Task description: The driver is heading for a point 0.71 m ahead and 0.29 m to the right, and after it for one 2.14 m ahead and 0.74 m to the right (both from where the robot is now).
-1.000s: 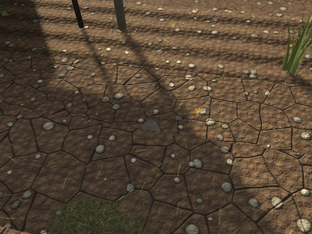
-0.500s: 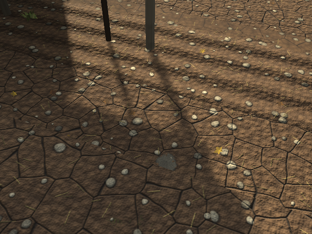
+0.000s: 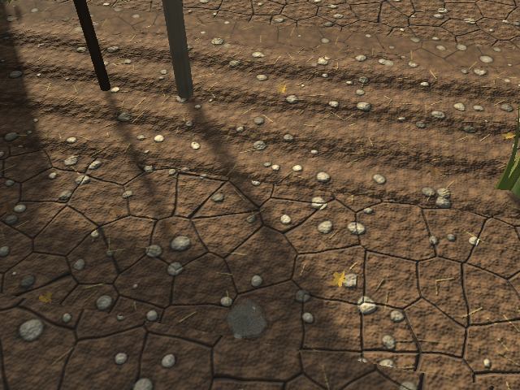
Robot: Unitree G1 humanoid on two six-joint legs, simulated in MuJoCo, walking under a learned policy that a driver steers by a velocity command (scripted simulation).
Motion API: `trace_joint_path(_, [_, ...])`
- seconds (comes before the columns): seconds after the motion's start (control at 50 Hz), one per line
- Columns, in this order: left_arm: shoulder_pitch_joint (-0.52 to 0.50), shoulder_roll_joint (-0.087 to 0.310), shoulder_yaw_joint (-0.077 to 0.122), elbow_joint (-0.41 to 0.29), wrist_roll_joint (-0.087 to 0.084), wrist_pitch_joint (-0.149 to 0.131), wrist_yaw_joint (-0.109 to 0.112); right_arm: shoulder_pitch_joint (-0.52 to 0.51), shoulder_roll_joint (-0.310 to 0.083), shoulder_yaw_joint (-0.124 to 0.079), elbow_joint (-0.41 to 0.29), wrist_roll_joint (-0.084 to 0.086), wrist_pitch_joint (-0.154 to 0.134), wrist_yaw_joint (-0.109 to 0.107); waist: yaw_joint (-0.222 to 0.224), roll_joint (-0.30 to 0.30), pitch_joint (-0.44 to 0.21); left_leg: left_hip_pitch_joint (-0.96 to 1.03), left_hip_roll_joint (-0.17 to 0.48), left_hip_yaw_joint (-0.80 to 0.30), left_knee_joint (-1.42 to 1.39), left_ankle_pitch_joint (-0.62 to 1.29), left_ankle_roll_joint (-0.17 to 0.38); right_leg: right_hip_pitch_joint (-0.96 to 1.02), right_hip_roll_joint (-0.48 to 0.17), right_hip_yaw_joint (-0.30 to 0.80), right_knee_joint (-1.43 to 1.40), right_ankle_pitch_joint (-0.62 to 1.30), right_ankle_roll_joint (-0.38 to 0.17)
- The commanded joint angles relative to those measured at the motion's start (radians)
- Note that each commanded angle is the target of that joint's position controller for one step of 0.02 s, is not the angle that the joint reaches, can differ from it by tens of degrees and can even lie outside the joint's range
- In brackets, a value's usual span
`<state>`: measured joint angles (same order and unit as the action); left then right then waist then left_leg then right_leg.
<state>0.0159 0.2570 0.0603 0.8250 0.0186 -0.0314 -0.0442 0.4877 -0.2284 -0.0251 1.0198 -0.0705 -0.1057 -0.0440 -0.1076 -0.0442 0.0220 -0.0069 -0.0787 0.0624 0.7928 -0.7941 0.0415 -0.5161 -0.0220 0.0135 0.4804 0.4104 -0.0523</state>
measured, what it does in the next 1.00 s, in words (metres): goes down, turning right: right foot 0.17 m lower, then left foot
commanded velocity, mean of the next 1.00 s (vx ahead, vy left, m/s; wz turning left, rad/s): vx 0.50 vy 0.00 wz -0.50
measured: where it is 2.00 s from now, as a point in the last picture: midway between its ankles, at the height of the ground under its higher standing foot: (371, 260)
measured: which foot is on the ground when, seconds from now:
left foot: down 0.00-0.08, up 0.10-0.46, down 0.48-1.00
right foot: up 0.00-0.06, down 0.08-0.50, up 0.52-0.98, down 1.00-1.00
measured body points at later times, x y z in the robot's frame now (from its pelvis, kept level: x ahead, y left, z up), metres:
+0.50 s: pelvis +0.29 -0.01 -0.10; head +0.31 +0.00 +0.35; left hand +0.32 +0.26 -0.25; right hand +0.47 -0.28 -0.17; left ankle +0.41 +0.07 -0.83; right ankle +0.18 -0.09 -0.83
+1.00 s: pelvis +0.47 -0.09 -0.11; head +0.49 -0.11 +0.34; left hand +0.77 +0.02 -0.20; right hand +0.32 -0.32 -0.25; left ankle +0.42 +0.07 -0.82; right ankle +0.47 -0.17 -0.83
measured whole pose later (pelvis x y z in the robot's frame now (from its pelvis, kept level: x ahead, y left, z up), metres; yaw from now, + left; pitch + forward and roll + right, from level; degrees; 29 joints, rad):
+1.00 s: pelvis +0.47 -0.09 -0.11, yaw -33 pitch +0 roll +1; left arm 0.07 0.27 0.05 0.74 0.04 0.04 -0.05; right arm 0.37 -0.28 -0.06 0.90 -0.02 -0.03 -0.01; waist -0.06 -0.01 0.04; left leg -0.04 0.08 0.27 0.58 -0.47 -0.01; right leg -0.38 0.01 -0.07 0.66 -0.33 -0.14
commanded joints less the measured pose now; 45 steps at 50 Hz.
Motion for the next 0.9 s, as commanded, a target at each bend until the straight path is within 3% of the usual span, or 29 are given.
trace_joint_path(0.02, [0.028,0.025,-0.005,-0.006,0.002,-0.020,0.008,0.093,-0.099,-0.016,0.009,0.004,0.022,-0.015,0.016,0.017,0.125,-0.108,0.188,-0.117,0.073,0.602,0.127,0.137,-0.026,-0.032,-0.186,0.104,-0.005])
trace_joint_path(0.04, [0.175,0.051,0.006,0.040,0.022,-0.014,0.017,0.081,-0.114,-0.018,0.012,0.015,0.026,-0.010,0.079,0.015,0.051,-0.101,0.166,-0.087,0.250,0.779,0.128,0.285,0.007,-0.079,-0.193,0.077,-0.026])
trace_joint_path(0.06, [0.400,0.084,0.024,0.126,0.036,-0.008,0.017,0.042,-0.126,-0.026,0.009,0.031,0.043,-0.007,0.202,0.024,-0.020,-0.200,0.144,-0.041,0.554,0.851,0.116,0.522,-0.015,-0.056,-0.255,0.085,-0.069])
trace_joint_path(0.08, [0.532,0.159,0.050,0.184,0.040,-0.003,0.014,0.015,-0.106,-0.034,-0.004,0.046,0.042,0.012,0.256,-0.135,-0.080,-0.429,0.023,0.040,0.971,0.302,0.083,0.757,-0.087,-0.003,-0.144,0.256,-0.122])
trace_joint_path(0.1, [0.587,0.224,0.058,0.183,0.023,-0.011,-0.001,0.141,-0.081,-0.035,-0.032,0.090,0.038,0.009,0.168,-0.206,-0.254,-0.777,0.015,-0.024,1.237,-0.052,0.057,1.124,-0.298,0.214,0.276,0.751,-0.217])
trace_joint_path(0.12, [0.600,0.209,0.057,0.155,-0.008,-0.013,-0.004,0.071,-0.125,-0.026,-0.080,0.090,0.028,0.006,0.247,-0.119,-0.361,-0.971,0.080,-0.088,1.165,0.079,0.051,1.227,-0.367,0.382,0.204,0.496,-0.307])
trace_joint_path(0.14, [0.530,0.216,0.067,0.138,-0.004,-0.001,0.025,-0.008,-0.122,-0.017,-0.106,0.065,0.025,0.008,0.240,-0.088,-0.327,-1.073,0.109,-0.080,1.150,0.195,0.035,1.104,-0.400,0.521,0.012,-0.172,-0.381])
trace_joint_path(0.16, [0.367,0.124,0.034,0.095,-0.010,-0.008,0.042,-0.153,-0.150,-0.029,-0.127,0.024,0.013,0.017,0.191,0.128,-0.176,-1.000,0.158,-0.109,0.863,0.424,0.037,0.846,-0.295,0.444,-0.134,-0.484,-0.267])
trace_joint_path(0.18, [0.326,0.153,0.035,0.087,0.007,-0.021,0.062,-0.136,-0.136,-0.031,-0.138,0.019,0.016,0.028,0.143,-0.032,-0.134,-0.924,0.163,-0.124,0.796,0.446,0.008,0.660,-0.376,0.572,-0.150,-0.424,-0.338])
trace_joint_path(0.2, [0.293,0.110,0.018,0.099,0.007,-0.037,0.065,-0.198,-0.139,-0.031,-0.155,0.014,0.039,0.030,0.084,0.094,-0.003,-0.802,0.203,-0.145,0.556,0.474,-0.041,0.388,-0.316,0.504,-0.195,-0.242,-0.316])
trace_joint_path(0.22, [0.289,0.103,0.015,0.102,-0.001,-0.045,0.061,-0.233,-0.112,-0.030,-0.176,0.011,0.060,0.034,0.073,0.100,0.027,-0.657,0.200,-0.136,0.385,0.490,-0.070,0.239,-0.239,0.410,-0.215,-0.209,-0.294])
trace_joint_path(0.24, [0.281,0.120,0.020,0.107,0.007,-0.049,0.060,-0.238,-0.067,-0.016,-0.172,0.015,0.066,0.038,0.063,0.063,0.006,-0.553,0.179,-0.095,0.303,0.519,-0.083,0.171,-0.174,0.347,-0.230,-0.152,-0.279])
trace_joint_path(0.28, [0.277,0.118,0.021,0.098,-0.007,-0.049,0.052,-0.251,-0.037,-0.002,-0.194,0.037,0.061,0.049,0.056,-0.012,-0.040,-0.424,0.160,-0.078,0.120,0.673,-0.070,0.122,-0.119,0.259,-0.217,-0.022,-0.246])
trace_joint_path(0.34, [0.330,0.104,0.025,0.093,-0.030,-0.033,0.037,-0.368,-0.056,-0.003,-0.223,0.045,0.060,0.048,0.107,-0.005,-0.044,-0.401,0.123,-0.066,-0.027,0.801,-0.055,0.198,-0.082,0.271,-0.204,-0.158,-0.195])
trace_joint_path(0.4, [0.407,0.118,0.030,0.096,-0.007,-0.011,0.036,-0.478,-0.075,-0.008,-0.272,0.046,0.061,0.051,0.153,0.013,-0.003,-0.435,0.099,-0.082,-0.135,0.714,-0.051,0.302,-0.098,0.351,-0.163,-0.294,-0.176])
trace_joint_path(0.44, [0.394,0.147,0.038,0.078,-0.005,-0.007,0.046,-0.444,-0.093,-0.013,-0.276,0.053,0.049,0.046,0.121,-0.010,0.011,-0.339,0.076,-0.103,-0.229,0.617,-0.046,0.299,-0.105,0.409,-0.133,-0.388,-0.159])
trace_joint_path(0.46, [0.372,0.167,0.044,0.064,-0.008,-0.008,0.050,-0.382,-0.115,-0.022,-0.260,0.044,0.036,0.045,0.084,0.013,0.006,-0.234,0.065,-0.109,-0.310,0.612,-0.035,0.278,-0.081,0.414,-0.081,-0.395,-0.138])
trace_joint_path(0.48, [0.348,0.151,0.038,0.046,-0.014,-0.012,0.050,-0.273,-0.155,-0.035,-0.238,0.033,0.021,0.037,0.028,0.058,-0.048,-0.064,0.128,-0.183,-0.354,0.578,-0.003,0.212,-0.022,0.363,0.077,-0.406,-0.103])
trace_joint_path(0.5, [0.343,0.087,0.024,0.006,-0.019,-0.023,0.048,-0.109,-0.236,-0.053,-0.226,0.022,0.013,0.025,-0.030,0.185,-0.189,0.141,0.351,-0.388,-0.400,0.445,0.051,0.121,0.055,0.213,0.362,-0.580,-0.071])
trace_joint_path(0.52, [0.426,0.069,0.024,-0.022,-0.032,-0.018,0.043,-0.105,-0.300,-0.073,-0.213,0.035,0.038,0.016,0.030,0.384,-0.234,0.257,0.512,-0.763,-0.520,0.261,0.153,-0.143,0.172,0.079,0.573,-1.028,-0.054])
trace_joint_path(0.54, [0.406,0.131,0.033,0.006,0.000,-0.001,0.047,-0.158,-0.221,-0.063,-0.230,0.045,0.053,0.017,0.045,0.207,-0.105,0.159,0.500,-0.751,-0.524,0.168,0.160,-0.235,0.079,0.079,0.680,-0.984,-0.056])
trace_joint_path(0.56, [0.345,0.123,0.036,0.000,0.007,0.003,0.039,-0.214,-0.144,-0.046,-0.249,0.046,0.056,0.021,0.047,0.105,-0.012,0.060,0.447,-0.612,-0.534,0.238,0.143,-0.235,0.048,0.081,0.700,-0.886,-0.052])
trace_joint_path(0.58, [0.328,0.095,0.031,-0.008,0.003,0.008,0.029,-0.256,-0.113,-0.037,-0.251,0.039,0.054,0.026,0.076,0.094,0.027,-0.025,0.407,-0.491,-0.559,0.397,0.126,-0.198,0.018,0.075,0.679,-0.820,-0.038])
trace_joint_path(0.6, [0.322,0.088,0.031,-0.010,0.008,0.020,0.023,-0.267,-0.101,-0.034,-0.249,0.040,0.047,0.026,0.094,0.132,0.038,-0.077,0.375,-0.394,-0.573,0.531,0.108,-0.159,-0.011,0.067,0.652,-0.787,-0.024])
trace_joint_path(0.64, [0.324,0.090,0.031,-0.016,0.010,0.042,0.013,-0.251,-0.107,-0.038,-0.236,0.047,0.029,0.032,0.112,0.163,0.014,-0.104,0.342,-0.281,-0.584,0.741,0.098,-0.112,-0.023,0.055,0.641,-0.730,0.003])
trace_joint_path(0.68, [0.287,0.091,0.032,-0.036,-0.001,0.053,0.011,-0.248,-0.116,-0.042,-0.228,0.060,0.016,0.035,0.128,0.141,0.013,-0.121,0.331,-0.177,-0.606,0.904,0.096,-0.103,-0.033,0.069,0.575,-0.644,0.018])
trace_joint_path(0.76, [0.140,0.066,0.013,-0.107,0.003,0.052,-0.008,-0.219,-0.147,-0.050,-0.205,0.065,0.017,0.036,0.110,0.134,0.006,-0.118,0.292,-0.021,-0.604,1.027,0.092,-0.071,-0.024,0.000,0.377,-0.476,0.025])
trace_joint_path(0.84, [0.059,0.063,-0.005,-0.137,0.011,0.062,-0.016,-0.167,-0.166,-0.056,-0.183,0.051,0.029,0.041,0.083,0.148,-0.007,-0.083,0.316,0.053,-0.540,1.093,0.098,-0.017,-0.023,-0.059,0.342,-0.489,-0.003])
trace_joint_path(0.9, [0.098,0.111,0.012,-0.126,0.027,0.073,-0.009,-0.129,-0.202,-0.068,-0.177,0.039,0.032,0.033,0.098,0.133,-0.037,0.071,0.410,0.039,-0.440,1.214,0.118,-0.064,-0.058,-0.010,0.412,-0.522,-0.055])
Velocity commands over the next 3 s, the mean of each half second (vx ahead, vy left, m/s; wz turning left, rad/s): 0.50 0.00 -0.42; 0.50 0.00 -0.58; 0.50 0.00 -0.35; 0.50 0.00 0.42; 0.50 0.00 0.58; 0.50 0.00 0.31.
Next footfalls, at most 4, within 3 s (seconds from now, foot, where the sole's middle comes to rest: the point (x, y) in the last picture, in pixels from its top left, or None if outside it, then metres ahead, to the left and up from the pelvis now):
0.08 right None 0.21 -0.09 -0.87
0.48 left None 0.45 0.06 -0.87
1.00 right None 0.50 -0.20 -0.87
1.62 left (340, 268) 0.97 -0.35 -1.03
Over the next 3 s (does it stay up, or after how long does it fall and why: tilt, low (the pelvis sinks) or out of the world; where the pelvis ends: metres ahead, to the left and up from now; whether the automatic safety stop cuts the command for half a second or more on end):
stays up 1.46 -0.52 -0.26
